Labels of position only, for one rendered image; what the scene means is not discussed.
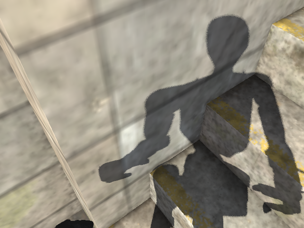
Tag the stairs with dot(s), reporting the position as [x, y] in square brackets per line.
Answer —
[247, 168]

